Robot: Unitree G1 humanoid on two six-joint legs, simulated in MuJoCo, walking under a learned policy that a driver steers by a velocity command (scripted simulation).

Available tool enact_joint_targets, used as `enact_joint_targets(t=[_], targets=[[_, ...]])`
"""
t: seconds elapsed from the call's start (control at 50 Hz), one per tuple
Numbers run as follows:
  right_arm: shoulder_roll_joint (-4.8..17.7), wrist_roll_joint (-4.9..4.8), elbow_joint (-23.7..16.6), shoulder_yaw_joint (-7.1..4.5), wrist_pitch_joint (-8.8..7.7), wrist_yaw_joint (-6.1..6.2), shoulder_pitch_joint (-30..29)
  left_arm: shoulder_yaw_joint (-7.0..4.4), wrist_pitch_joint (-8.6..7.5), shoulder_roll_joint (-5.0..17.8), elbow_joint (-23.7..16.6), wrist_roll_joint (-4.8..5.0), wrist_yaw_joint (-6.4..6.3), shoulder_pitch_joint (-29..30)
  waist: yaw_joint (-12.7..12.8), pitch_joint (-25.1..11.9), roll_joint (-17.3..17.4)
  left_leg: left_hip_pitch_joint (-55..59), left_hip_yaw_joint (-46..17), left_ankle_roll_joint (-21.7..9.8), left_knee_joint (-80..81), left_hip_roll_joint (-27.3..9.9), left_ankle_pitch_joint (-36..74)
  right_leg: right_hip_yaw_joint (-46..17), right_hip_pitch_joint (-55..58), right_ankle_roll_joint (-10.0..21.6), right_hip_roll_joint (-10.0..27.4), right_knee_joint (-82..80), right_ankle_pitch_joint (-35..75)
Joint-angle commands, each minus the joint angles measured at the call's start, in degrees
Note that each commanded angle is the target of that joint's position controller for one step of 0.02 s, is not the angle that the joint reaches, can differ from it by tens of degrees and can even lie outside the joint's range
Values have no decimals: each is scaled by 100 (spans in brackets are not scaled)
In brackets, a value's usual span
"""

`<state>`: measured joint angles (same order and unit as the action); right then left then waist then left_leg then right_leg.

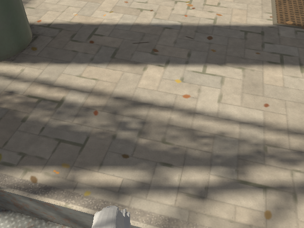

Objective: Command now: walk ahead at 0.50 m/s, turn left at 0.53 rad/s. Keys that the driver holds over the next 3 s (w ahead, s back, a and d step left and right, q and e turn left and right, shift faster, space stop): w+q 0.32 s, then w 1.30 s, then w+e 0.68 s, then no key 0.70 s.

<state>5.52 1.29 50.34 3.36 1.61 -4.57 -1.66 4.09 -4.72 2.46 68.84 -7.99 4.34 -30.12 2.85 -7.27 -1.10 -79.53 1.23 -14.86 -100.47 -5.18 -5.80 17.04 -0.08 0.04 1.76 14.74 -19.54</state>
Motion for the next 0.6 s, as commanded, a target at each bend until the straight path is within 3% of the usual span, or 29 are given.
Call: enact_joint_targets(t=[0.02, 0.04, 0.06, 0.08, 0.1, 0.12, 0.14, 0.16, 0.18, 0.2, 0.22, 0.24, 0.26, 0.28, 0.3, 0.32, 0.34, 0.38, 0.4, 0.42, 0.44, 0.46, 0.48, 0.5, 0.52, 0.54, 0.56, 0.58, 0.6], targets=[[126, 43, -981, -56, 132, -168, -1575, -95, -193, 998, -217, 328, 146, -215, -367, 765, -627, 2228, 1045, 191, 1066, 223, -937, -159, -1544, 1311, 1697, -1195, 5676], [157, -46, -930, -88, 122, -221, -1142, -165, -298, 1370, -230, 349, 130, -276, -559, 571, -650, 2533, 1030, 206, 1260, 469, -844, 12, -955, 1286, 1766, -684, 7720], [302, -28, -827, -153, 56, -224, -851, -273, -356, 1687, -304, 418, 89, -166, -730, 501, -844, 2569, 1048, 229, 2170, 765, -1450, -20, -120, 1228, 1866, -311, 8844], [371, -63, -769, -212, -40, -195, -472, -369, -368, 1857, -342, 454, 66, -181, -831, 343, -966, 2976, 1089, 277, 3175, 1044, -1857, 3, 508, 1206, 1892, 182, 9475], [588, -74, -702, -283, -95, -87, -36, -409, -359, 1874, -373, 249, 40, -296, -810, -310, -1128, 4261, 773, 109, 3127, 1093, -892, -21, 256, 1087, 1754, 756, 10196], [789, -180, -488, -365, -135, 46, 816, -439, -369, 1672, -502, 92, 43, -293, -929, -956, -833, 6192, -156, -64, 3366, 966, 58, -299, -1014, 868, 1483, 1788, 9435], [1137, -220, -128, -510, -116, 140, 1955, -441, -324, 1662, -623, 86, 172, -51, -1368, -1160, -357, 7576, -1408, -150, 4679, 791, -979, -615, -2451, 819, 978, 3085, 7529], [1610, 91, 309, -642, -78, 136, 2925, -510, -176, 1319, -564, 284, 371, 324, -1569, -807, 484, 8035, -3353, -458, 6689, 182, -1502, -1096, -4019, 530, 23, 5078, 2415], [2175, 203, 414, -905, -165, 231, 3300, -533, -112, 1179, -788, 509, 409, 390, -1452, -998, 695, 7618, -5051, -394, 7580, -365, -1733, -2623, -4472, 482, -212, 7760, 2236], [1779, 260, 730, -857, -292, 295, 3129, -552, -136, 1080, -873, 484, 340, 765, -1280, -477, 898, 6904, -4775, -271, 7544, -294, -2051, -3192, -5051, 566, -346, 9185, 2541], [1283, 170, 889, -747, -396, 262, 2810, -503, -187, 959, -1014, 427, 268, 1074, -993, -109, 672, 6604, -4427, -352, 7347, -206, -1541, -3245, -5738, 693, -595, 10299, 2350], [1051, 102, 1004, -667, -462, 193, 2412, -410, -211, 759, -1232, 449, 171, 1349, -628, 61, 301, 6419, -3963, -92, 7164, -153, -1162, -3375, -6218, 879, -633, 10496, 2243], [652, 227, 1055, -529, -460, 114, 1944, -330, -180, 558, -1401, 501, 80, 1541, -242, -20, 42, 6093, -3533, 7, 7200, -83, -786, -3374, -6462, 1106, -556, 10602, 2349], [371, 282, 1057, -406, -471, 32, 1552, -315, -76, 662, -1571, 480, 31, 1671, 18, 65, -249, 5803, -3033, -36, 7316, -26, -420, -3079, -6671, 1165, -391, 10585, 2102], [380, 269, 954, -408, -530, 1, 1223, -318, 46, 788, -1638, 489, 14, 1726, 210, 217, -143, 5490, -2575, -13, 7528, -44, -274, -2744, -6731, 1126, -171, 10541, 1549], [345, 235, 1016, -375, -592, 6, 1271, -300, 130, 846, -1651, 451, -3, 1805, 280, 278, 19, 5243, -2030, 78, 7606, 217, -590, -2514, -6892, 1135, -38, 10442, 1314], [326, 252, 1094, -344, -661, 59, 1629, -264, 127, 818, -1678, 468, -42, 1819, 191, 434, 411, 5148, -1792, 76, 7735, 353, -678, -2319, -7115, 1109, -65, 10948, 981], [337, 483, 1363, -260, -689, 158, 2475, -140, 81, 638, -1867, 550, -37, 2284, -60, 503, 448, 5214, -1974, 31, 7892, 217, -1009, -2108, -7820, 1178, -155, 12053, 481], [350, 572, 1417, -220, -704, 181, 2658, -101, 55, 614, -2017, 545, -69, 2566, -143, 588, 194, 5271, -1950, 83, 7919, 221, -1219, -2118, -8005, 1208, -64, 11756, 586], [486, 660, 1466, -188, -755, 117, 2891, -116, 105, 795, -2340, 469, -103, 3066, -168, 437, -231, 5186, -1828, 226, 7993, 318, -1468, -1924, -7579, 1098, 200, 10210, 1489], [704, 632, 1466, -220, -750, 81, 3284, -100, 146, 861, -2558, 514, -121, 3567, -466, 460, 168, 5172, -1781, 131, 8177, 390, -1230, -1738, -7466, 944, 285, 9787, 1581], [722, 615, 1578, -192, -754, 53, 3494, -98, 213, 918, -2839, 594, -188, 3958, -542, 551, 380, 5293, -2015, 109, 8335, 157, -979, -1864, -7509, 675, 447, 9279, 1586], [799, 397, 1330, -186, -763, -14, 3337, -72, 339, 874, -2967, 503, -197, 4297, -515, 618, 443, 5062, -1913, -56, 8898, 9, -744, -1220, -6850, 551, 452, 8488, 1137], [680, 289, 1276, -109, -834, -71, 3383, -43, 443, 785, -3018, 434, -195, 4437, -566, 903, 598, 4858, -2133, -196, 9102, -294, -364, -1264, -6432, 444, 477, 7928, 651], [705, 84, 1027, -86, -906, -129, 3158, -48, 493, 763, -3023, 345, -132, 4467, -465, 853, 732, 4626, -1830, -259, 9326, -387, 857, -741, -5434, 408, 267, 7346, 277], [824, 0, 1071, -96, -985, -184, 3360, -71, 523, 787, -3094, 363, -71, 4526, -486, 701, 838, 4719, -1812, -284, 9218, -515, 2204, -622, -4740, 405, 42, 7083, -5], [1162, -45, 1112, -171, -1019, -177, 3464, -109, 519, 858, -3049, 397, -1, 4332, -391, 589, 991, 5678, -1698, -247, 9000, -675, 3781, -537, -4771, 424, -198, 6680, -412], [1517, -85, 1089, -319, -1034, -153, 3488, -162, 482, 997, -3070, 449, 37, 4197, -337, 419, 1088, 6871, -1592, -217, 8721, -824, 5301, -535, -4948, 470, -403, 5902, -845], [1735, -43, 1062, -447, -1004, -172, 3455, -221, 372, 1164, -3031, 523, 30, 3868, -229, 107, 1214, 7611, -1409, -133, 8299, -850, 7049, -701, -4612, 628, -506, 5527, -738]])
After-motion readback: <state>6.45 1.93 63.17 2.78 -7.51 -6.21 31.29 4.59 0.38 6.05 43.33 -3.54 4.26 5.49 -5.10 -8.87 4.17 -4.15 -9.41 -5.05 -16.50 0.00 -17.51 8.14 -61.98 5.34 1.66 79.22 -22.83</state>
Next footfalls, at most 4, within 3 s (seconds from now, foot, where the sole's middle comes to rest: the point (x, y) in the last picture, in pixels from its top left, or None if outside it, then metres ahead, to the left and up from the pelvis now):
0.08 left None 0.23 0.12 -0.60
0.60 right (170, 193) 0.55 -0.01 -0.43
1.24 left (95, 131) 0.81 0.30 -0.43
1.82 right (135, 75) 1.20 0.17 -0.43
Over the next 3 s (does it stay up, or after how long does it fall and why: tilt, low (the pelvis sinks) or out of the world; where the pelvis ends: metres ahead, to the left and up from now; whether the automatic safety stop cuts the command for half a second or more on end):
stays up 1.41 0.23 0.33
